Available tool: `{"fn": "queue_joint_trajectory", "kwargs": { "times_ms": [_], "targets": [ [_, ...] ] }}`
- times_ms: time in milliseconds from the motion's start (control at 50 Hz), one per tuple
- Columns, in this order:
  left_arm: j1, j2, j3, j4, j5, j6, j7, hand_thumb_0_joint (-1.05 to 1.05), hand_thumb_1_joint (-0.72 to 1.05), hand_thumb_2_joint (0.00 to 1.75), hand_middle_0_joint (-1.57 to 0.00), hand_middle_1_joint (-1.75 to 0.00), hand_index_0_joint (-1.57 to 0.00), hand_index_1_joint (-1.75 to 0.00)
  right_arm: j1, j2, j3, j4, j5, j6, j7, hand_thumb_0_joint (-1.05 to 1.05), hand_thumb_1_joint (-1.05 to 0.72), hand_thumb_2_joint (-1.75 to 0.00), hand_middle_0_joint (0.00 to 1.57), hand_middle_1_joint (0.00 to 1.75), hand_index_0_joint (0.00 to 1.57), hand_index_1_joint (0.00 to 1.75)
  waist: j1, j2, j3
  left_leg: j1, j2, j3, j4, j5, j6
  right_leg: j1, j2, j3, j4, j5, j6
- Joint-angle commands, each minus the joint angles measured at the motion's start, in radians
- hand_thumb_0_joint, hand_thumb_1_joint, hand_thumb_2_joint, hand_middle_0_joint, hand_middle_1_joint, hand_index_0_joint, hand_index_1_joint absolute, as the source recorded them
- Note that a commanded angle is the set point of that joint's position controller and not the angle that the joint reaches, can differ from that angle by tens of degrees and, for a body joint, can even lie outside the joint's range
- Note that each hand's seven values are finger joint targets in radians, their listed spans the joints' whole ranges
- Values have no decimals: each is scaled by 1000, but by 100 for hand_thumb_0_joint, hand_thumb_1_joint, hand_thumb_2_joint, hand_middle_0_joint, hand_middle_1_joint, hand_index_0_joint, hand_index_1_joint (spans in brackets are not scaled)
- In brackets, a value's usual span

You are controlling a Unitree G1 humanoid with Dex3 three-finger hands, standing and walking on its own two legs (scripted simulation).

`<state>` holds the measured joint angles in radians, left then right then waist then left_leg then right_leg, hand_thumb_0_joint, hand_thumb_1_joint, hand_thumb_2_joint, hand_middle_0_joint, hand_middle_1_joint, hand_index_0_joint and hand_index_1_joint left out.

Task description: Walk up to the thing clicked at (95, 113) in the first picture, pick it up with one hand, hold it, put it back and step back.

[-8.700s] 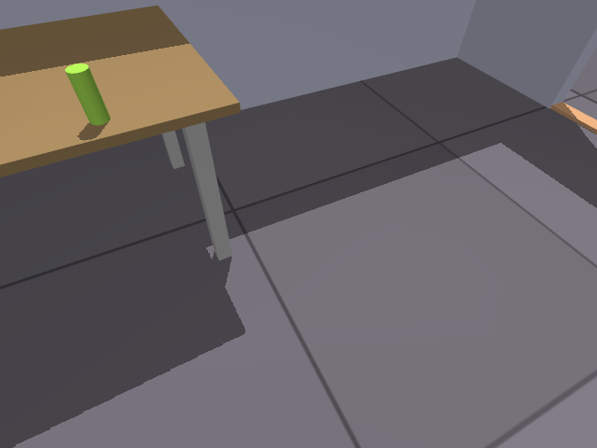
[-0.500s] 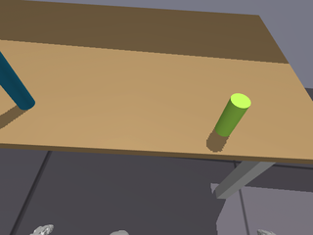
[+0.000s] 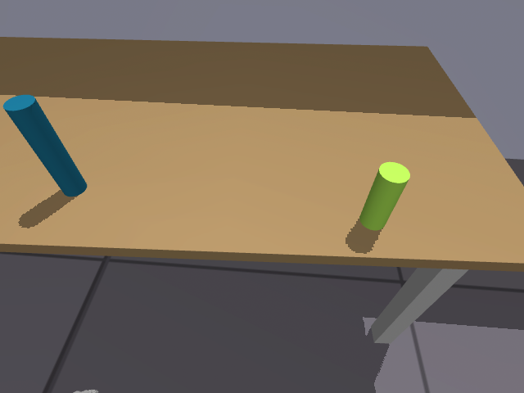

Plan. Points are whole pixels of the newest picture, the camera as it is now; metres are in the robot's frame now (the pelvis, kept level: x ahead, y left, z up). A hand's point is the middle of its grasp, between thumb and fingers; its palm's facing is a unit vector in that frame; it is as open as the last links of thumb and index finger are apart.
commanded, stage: walk up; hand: right
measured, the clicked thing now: (382, 198) +0.45 -0.21 +0.03
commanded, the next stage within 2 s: stand in 0.98 s
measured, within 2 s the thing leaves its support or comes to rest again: neither
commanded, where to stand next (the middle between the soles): +0.06 +0.00 m, yaw +0 degrees
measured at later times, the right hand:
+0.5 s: hand out of the picture +0.10 -0.25 -0.15, palm faces -0.03 +0.95 -0.32, open 7.4 cm
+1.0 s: hand out of the picture +0.11 -0.25 -0.15, palm faces -0.03 +0.94 -0.33, open 7.4 cm
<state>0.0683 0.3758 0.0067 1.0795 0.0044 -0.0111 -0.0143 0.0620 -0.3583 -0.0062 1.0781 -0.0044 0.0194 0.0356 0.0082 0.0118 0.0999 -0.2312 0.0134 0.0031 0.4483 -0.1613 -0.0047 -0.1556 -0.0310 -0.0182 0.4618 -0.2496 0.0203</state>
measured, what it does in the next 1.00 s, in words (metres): stands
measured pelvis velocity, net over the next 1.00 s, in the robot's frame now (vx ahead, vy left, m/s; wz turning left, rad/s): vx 0.02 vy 0.00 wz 0.02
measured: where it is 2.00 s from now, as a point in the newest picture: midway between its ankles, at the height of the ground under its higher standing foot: outside the picture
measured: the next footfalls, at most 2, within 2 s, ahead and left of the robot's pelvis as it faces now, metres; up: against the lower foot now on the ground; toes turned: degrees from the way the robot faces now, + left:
none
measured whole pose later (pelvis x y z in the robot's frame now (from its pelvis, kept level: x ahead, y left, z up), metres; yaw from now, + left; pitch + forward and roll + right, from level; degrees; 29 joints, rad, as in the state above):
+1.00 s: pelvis +0.02 +0.00 +0.01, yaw +1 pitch -2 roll +0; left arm 0.08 0.36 0.01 1.11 0.01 -0.01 -0.01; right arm 0.07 -0.35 -0.02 1.11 -0.01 0.02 0.02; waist 0.00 0.00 0.08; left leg -0.20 0.01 -0.01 0.38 -0.14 -0.01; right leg -0.11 -0.03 -0.04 0.36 -0.22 0.02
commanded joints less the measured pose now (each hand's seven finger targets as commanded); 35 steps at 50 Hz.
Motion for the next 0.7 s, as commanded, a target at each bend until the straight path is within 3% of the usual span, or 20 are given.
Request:
{"fn": "queue_joint_trajectory", "kwargs": {
  "times_ms": [0, 80, 180, 240, 460, 680],
  "targets": [
    [-40, 219, 55, -48, -1, -18, 15, 0, 90, 90, -20, -30, -20, -30, -56, -223, -53, -52, -6, -33, -15, 0, -90, -90, 20, 30, 20, 30, 3, 11, -111, 28, 103, -149, -157, -153, 36, -6, -91, 102, -144, -53, -56],
    [-20, 215, 55, -36, 3, -19, 15, 0, 90, 90, -20, -30, -20, -30, -64, -216, -56, -53, -8, -32, -16, 0, -90, -90, 20, 30, 20, 30, 4, 21, -110, 29, 106, -149, -170, -176, 34, -8, -87, 95, -157, -42, -54],
    [-9, 205, 52, -28, 3, -24, 18, 0, 90, 90, -20, -30, -20, -30, -52, -210, -56, -41, -3, -33, -19, 0, -90, -90, 20, 30, 20, 30, 1, 38, -146, 67, 109, -132, -144, -28, 32, 20, -96, 89, -166, 44, -50],
    [-10, 205, 50, -23, 2, -21, 19, 0, 90, 90, -20, -30, -20, -30, -50, -216, -57, -40, -4, -31, -22, 0, -90, -90, 20, 30, 20, 30, -4, 44, -128, 49, 110, -140, -154, -62, 33, 11, -88, 80, -160, 48, -48],
    [-4, 202, 51, -14, 6, -22, 20, 0, 90, 90, -20, -30, -20, -30, -41, -214, -55, -35, 1, -32, -23, 0, -90, -90, 20, 30, 20, 30, -7, 10, -128, 57, 109, -135, -144, -6, 35, 12, -95, 80, -174, 68, -45],
    [-16, 212, 56, -25, 8, -25, 23, 0, 90, 90, -20, -30, -20, -30, -38, -202, -56, -43, 2, -28, -22, 0, -90, -90, 20, 30, 20, 30, -10, -25, -155, 102, 98, -108, -104, 130, 28, 30, -114, 80, -173, 151, -42]
  ]
}}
